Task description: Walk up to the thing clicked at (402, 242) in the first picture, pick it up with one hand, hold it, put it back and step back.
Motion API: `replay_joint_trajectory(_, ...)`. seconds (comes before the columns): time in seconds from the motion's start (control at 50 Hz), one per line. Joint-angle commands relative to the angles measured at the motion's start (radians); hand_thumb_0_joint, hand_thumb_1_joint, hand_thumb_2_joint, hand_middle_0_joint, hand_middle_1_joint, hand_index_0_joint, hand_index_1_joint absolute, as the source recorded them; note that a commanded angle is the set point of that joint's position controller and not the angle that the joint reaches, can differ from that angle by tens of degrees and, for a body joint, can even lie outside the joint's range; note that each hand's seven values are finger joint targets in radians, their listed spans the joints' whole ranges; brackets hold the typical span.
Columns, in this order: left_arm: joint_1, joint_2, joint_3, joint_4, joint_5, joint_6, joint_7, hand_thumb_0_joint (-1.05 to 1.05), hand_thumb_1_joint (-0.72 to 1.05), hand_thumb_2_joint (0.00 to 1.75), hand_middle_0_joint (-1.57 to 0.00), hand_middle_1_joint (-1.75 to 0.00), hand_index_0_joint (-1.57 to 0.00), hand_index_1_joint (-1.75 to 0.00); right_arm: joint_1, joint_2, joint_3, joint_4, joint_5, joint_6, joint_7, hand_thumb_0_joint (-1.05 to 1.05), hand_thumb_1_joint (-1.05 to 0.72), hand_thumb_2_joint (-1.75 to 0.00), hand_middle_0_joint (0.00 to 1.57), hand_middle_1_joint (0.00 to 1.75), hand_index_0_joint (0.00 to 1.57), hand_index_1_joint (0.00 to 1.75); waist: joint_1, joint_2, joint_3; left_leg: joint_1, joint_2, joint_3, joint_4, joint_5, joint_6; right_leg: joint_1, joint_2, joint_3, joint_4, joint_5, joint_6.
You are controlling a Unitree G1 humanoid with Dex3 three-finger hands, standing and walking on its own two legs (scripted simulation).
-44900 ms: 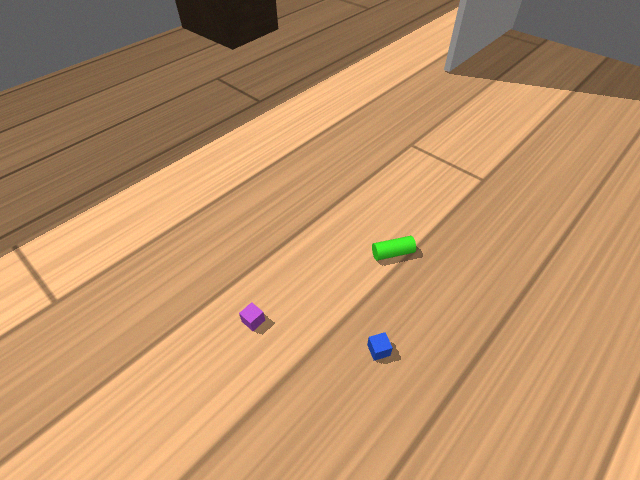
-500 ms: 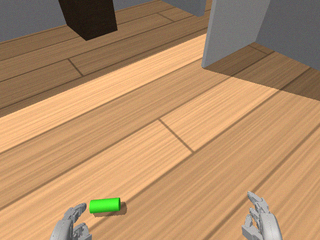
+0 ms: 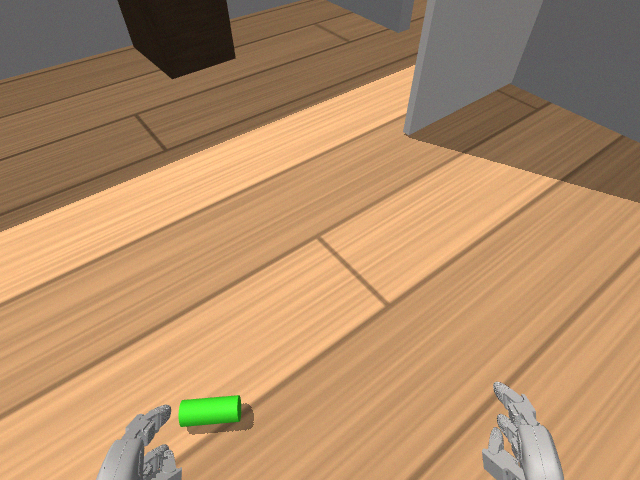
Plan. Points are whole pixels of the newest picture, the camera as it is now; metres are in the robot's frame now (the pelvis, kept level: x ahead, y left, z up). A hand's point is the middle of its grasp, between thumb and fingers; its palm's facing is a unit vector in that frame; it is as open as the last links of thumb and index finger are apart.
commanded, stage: home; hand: left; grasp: from above
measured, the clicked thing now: (210, 410) +0.45 +0.31 -0.68
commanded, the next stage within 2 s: stand in 0.54 s
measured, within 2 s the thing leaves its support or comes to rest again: neither
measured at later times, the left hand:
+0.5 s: hand out of the picture +0.16 +0.18 -0.04, palm faces +0.03 -0.98 -0.20, open 7.4 cm
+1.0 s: hand out of the picture +0.08 +0.24 -0.11, palm faces +0.01 -0.94 -0.34, open 7.4 cm
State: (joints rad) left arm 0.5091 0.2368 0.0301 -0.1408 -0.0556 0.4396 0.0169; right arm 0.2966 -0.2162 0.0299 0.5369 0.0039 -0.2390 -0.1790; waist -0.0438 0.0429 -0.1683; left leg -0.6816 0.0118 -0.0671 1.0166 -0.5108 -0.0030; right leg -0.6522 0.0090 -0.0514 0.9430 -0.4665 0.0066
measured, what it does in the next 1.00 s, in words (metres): stands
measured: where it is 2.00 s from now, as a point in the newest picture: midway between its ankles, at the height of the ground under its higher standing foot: outside the picture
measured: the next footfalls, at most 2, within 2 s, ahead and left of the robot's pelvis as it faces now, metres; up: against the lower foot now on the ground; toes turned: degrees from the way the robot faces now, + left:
none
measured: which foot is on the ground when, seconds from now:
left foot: down 0.00-1.00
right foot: down 0.00-1.00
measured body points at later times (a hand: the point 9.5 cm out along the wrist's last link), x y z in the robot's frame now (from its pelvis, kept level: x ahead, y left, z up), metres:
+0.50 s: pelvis +0.00 +0.00 +0.00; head +0.01 +0.01 +0.45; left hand +0.15 +0.23 -0.03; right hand +0.15 -0.24 -0.06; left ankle +0.00 +0.12 -0.68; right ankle +0.00 -0.13 -0.68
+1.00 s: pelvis -0.01 +0.00 +0.04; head +0.01 +0.01 +0.49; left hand +0.08 +0.29 -0.08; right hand +0.08 -0.28 -0.08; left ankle +0.00 +0.12 -0.68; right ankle +0.00 -0.13 -0.68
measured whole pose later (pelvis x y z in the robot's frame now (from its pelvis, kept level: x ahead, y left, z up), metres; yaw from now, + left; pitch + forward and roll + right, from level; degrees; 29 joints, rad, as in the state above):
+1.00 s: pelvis -0.01 +0.00 +0.04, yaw -1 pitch -1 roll +0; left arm 0.23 0.29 0.04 0.85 0.04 0.03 0.03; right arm 0.20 -0.29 -0.05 0.93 -0.06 -0.01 -0.02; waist 0.01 0.00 0.04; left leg -0.29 -0.02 -0.02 0.66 -0.35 0.01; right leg -0.30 -0.03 0.00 0.65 -0.33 0.02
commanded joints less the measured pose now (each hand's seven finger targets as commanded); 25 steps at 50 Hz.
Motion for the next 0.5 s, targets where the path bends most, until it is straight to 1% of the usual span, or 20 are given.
replay_joint_trajectory(0.0,-0.013,0.099,0.060,-0.198,0.002,-0.047,0.010,0.00,0.90,0.90,-0.20,-0.30,-0.20,-0.30,-0.060,-0.132,-0.054,-0.163,0.004,-0.062,-0.014,0.00,-0.90,-0.90,0.20,0.30,0.20,0.30,0.005,0.017,-0.111,0.094,-0.012,0.009,-0.163,0.299,0.012,0.084,0.018,-0.013,-0.132,0.243,-0.012)
replay_joint_trajectory(0.04,-0.022,0.109,0.064,-0.192,0.005,-0.045,0.012,0.00,0.90,0.90,-0.20,-0.30,-0.20,-0.30,-0.064,-0.130,-0.051,-0.161,0.004,-0.058,-0.014,0.00,-0.90,-0.90,0.20,0.30,0.20,0.30,0.006,0.003,-0.064,0.072,-0.013,0.011,-0.162,0.277,0.016,0.068,0.017,-0.013,-0.142,0.230,-0.010)
replay_joint_trajectory(0.06,-0.018,0.099,0.056,-0.180,0.006,-0.045,0.011,0.00,0.90,0.90,-0.20,-0.30,-0.20,-0.30,-0.060,-0.135,-0.053,-0.161,0.004,-0.059,-0.013,0.00,-0.90,-0.90,0.20,0.30,0.20,0.30,0.000,0.005,-0.052,0.071,-0.013,0.011,-0.168,0.265,0.015,0.064,0.016,-0.012,-0.141,0.217,-0.012)
replay_joint_trajectory(0.08,-0.014,0.100,0.058,-0.189,0.005,-0.045,0.010,0.00,0.90,0.90,-0.20,-0.30,-0.20,-0.30,-0.062,-0.129,-0.052,-0.162,0.003,-0.059,-0.014,0.00,-0.90,-0.90,0.20,0.30,0.20,0.30,0.003,0.013,-0.087,0.080,-0.013,0.009,-0.164,0.286,0.013,0.076,0.017,-0.012,-0.136,0.233,-0.012)
replay_joint_trajectory(0.1,-0.022,0.101,0.059,-0.191,0.004,-0.046,0.011,0.00,0.90,0.90,-0.20,-0.30,-0.20,-0.30,-0.065,-0.133,-0.052,-0.162,0.005,-0.057,-0.011,0.00,-0.90,-0.90,0.20,0.30,0.20,0.30,0.006,0.019,-0.067,0.071,-0.010,0.005,-0.177,0.259,0.012,0.067,0.017,-0.014,-0.135,0.207,-0.013)
replay_joint_trajectory(0.14,-0.019,0.100,0.056,-0.193,0.007,-0.041,0.012,0.00,0.90,0.90,-0.20,-0.30,-0.20,-0.30,-0.061,-0.132,-0.055,-0.165,0.005,-0.055,-0.013,0.00,-0.90,-0.90,0.20,0.30,0.20,0.30,0.000,0.014,-0.084,0.080,-0.012,0.009,-0.168,0.256,0.014,0.065,0.016,-0.012,-0.143,0.210,-0.011)
replay_joint_trajectory(0.16,-0.018,0.105,0.060,-0.194,0.006,-0.042,0.010,0.00,0.90,0.90,-0.20,-0.30,-0.20,-0.30,-0.061,-0.134,-0.054,-0.164,0.005,-0.057,-0.012,0.00,-0.90,-0.90,0.20,0.30,0.20,0.30,0.001,0.009,-0.075,0.076,-0.011,0.004,-0.173,0.262,0.013,0.069,0.018,-0.015,-0.138,0.212,-0.012)
replay_joint_trajectory(0.18,-0.029,0.096,0.052,-0.189,0.007,-0.041,0.011,0.00,0.90,0.90,-0.20,-0.30,-0.20,-0.30,-0.064,-0.135,-0.053,-0.160,0.004,-0.059,-0.011,0.00,-0.90,-0.90,0.20,0.30,0.20,0.30,-0.001,0.018,-0.049,0.071,-0.007,0.001,-0.182,0.242,0.012,0.053,0.018,-0.016,-0.135,0.192,-0.013)
replay_joint_trajectory(0.2,-0.033,0.103,0.059,-0.203,0.006,-0.044,0.012,0.00,0.90,0.90,-0.20,-0.30,-0.20,-0.30,-0.066,-0.130,-0.051,-0.164,0.004,-0.058,-0.011,0.00,-0.90,-0.90,0.20,0.30,0.20,0.30,0.007,0.032,-0.059,0.073,-0.009,0.002,-0.182,0.239,0.011,0.052,0.018,-0.015,-0.137,0.190,-0.013)
replay_joint_trajectory(0.22,-0.021,0.105,0.066,-0.193,0.006,-0.043,0.011,0.00,0.90,0.90,-0.20,-0.30,-0.20,-0.30,-0.058,-0.134,-0.055,-0.162,0.004,-0.057,-0.012,0.00,-0.90,-0.90,0.20,0.30,0.20,0.30,0.004,0.036,-0.084,0.088,-0.008,0.003,-0.176,0.267,0.009,0.060,0.019,-0.015,-0.131,0.210,-0.014)
replay_joint_trajectory(0.24,-0.015,0.093,0.052,-0.186,0.003,-0.041,0.011,0.00,0.90,0.90,-0.20,-0.30,-0.20,-0.30,-0.061,-0.133,-0.055,-0.163,0.005,-0.056,-0.013,0.00,-0.90,-0.90,0.20,0.30,0.20,0.30,0.001,0.005,-0.081,0.081,-0.008,0.001,-0.170,0.272,0.013,0.068,0.019,-0.017,-0.136,0.217,-0.012)
replay_joint_trajectory(0.28,-0.016,0.103,0.058,-0.189,0.004,-0.043,0.010,0.00,0.90,0.90,-0.20,-0.30,-0.20,-0.30,-0.061,-0.136,-0.054,-0.164,0.005,-0.056,-0.009,0.00,-0.90,-0.90,0.20,0.30,0.20,0.30,0.004,0.013,-0.076,0.072,-0.010,-0.001,-0.175,0.266,0.011,0.062,0.019,-0.017,-0.131,0.212,-0.013)
replay_joint_trajectory(0.3,-0.016,0.100,0.056,-0.192,0.005,-0.039,0.011,0.00,0.90,0.90,-0.20,-0.30,-0.20,-0.30,-0.063,-0.130,-0.053,-0.166,0.005,-0.056,-0.011,0.00,-0.90,-0.90,0.20,0.30,0.20,0.30,0.006,0.020,-0.070,0.067,-0.012,0.007,-0.169,0.256,0.013,0.062,0.016,-0.012,-0.138,0.208,-0.012)
replay_joint_trajectory(0.32,-0.037,0.102,0.057,-0.192,0.004,-0.041,0.010,0.00,0.90,0.90,-0.20,-0.30,-0.20,-0.30,-0.064,-0.130,-0.050,-0.165,0.005,-0.054,-0.011,0.00,-0.90,-0.90,0.20,0.30,0.20,0.30,-0.001,0.011,-0.053,0.064,-0.011,0.006,-0.173,0.226,0.016,0.054,0.018,-0.012,-0.147,0.185,-0.010)
replay_joint_trajectory(0.34,-0.030,0.098,0.054,-0.187,0.006,-0.040,0.009,0.00,0.90,0.90,-0.20,-0.30,-0.20,-0.30,-0.066,-0.134,-0.053,-0.169,0.005,-0.057,-0.010,0.00,-0.90,-0.90,0.20,0.30,0.20,0.30,-0.002,0.005,-0.066,0.065,-0.010,-0.002,-0.180,0.223,0.014,0.059,0.018,-0.015,-0.140,0.182,-0.011)
replay_joint_trajectory(0.36,-0.023,0.105,0.064,-0.190,0.006,-0.038,0.012,0.00,0.90,0.90,-0.20,-0.30,-0.20,-0.30,-0.063,-0.130,-0.052,-0.166,0.006,-0.057,-0.011,0.00,-0.90,-0.90,0.20,0.30,0.20,0.30,0.007,0.007,-0.067,0.060,-0.012,0.002,-0.179,0.221,0.015,0.062,0.016,-0.011,-0.142,0.181,-0.011)
replay_joint_trajectory(0.4,-0.038,0.098,0.053,-0.197,0.006,-0.041,0.009,0.00,0.90,0.90,-0.20,-0.30,-0.20,-0.30,-0.067,-0.134,-0.052,-0.168,0.005,-0.057,-0.010,0.00,-0.90,-0.90,0.20,0.30,0.20,0.30,0.002,0.034,-0.043,0.064,-0.007,-0.003,-0.193,0.182,0.012,0.039,0.019,-0.014,-0.141,0.148,-0.011)
replay_joint_trajectory(0.42,-0.029,0.108,0.064,-0.196,0.005,-0.040,0.011,0.00,0.90,0.90,-0.20,-0.30,-0.20,-0.30,-0.065,-0.133,-0.052,-0.170,0.005,-0.058,-0.011,0.00,-0.90,-0.90,0.20,0.30,0.20,0.30,0.005,0.027,-0.065,0.068,-0.008,-0.005,-0.189,0.205,0.012,0.051,0.018,-0.015,-0.139,0.166,-0.010)
replay_joint_trajectory(0.44,-0.027,0.098,0.055,-0.192,0.004,-0.038,0.010,0.00,0.90,0.90,-0.20,-0.30,-0.20,-0.30,-0.064,-0.134,-0.053,-0.169,0.005,-0.057,-0.010,0.00,-0.90,-0.90,0.20,0.30,0.20,0.30,0.002,0.016,-0.068,0.068,-0.008,-0.005,-0.186,0.208,0.013,0.052,0.019,-0.016,-0.140,0.170,-0.010)
replay_joint_trajectory(0.48,-0.018,0.109,0.067,-0.199,0.005,-0.039,0.013,0.00,0.90,0.90,-0.20,-0.30,-0.20,-0.30,-0.062,-0.130,-0.051,-0.174,0.006,-0.059,-0.011,0.00,-0.90,-0.90,0.20,0.30,0.20,0.30,0.006,0.004,-0.072,0.059,-0.015,0.008,-0.172,0.211,0.018,0.064,0.017,-0.011,-0.147,0.174,-0.010)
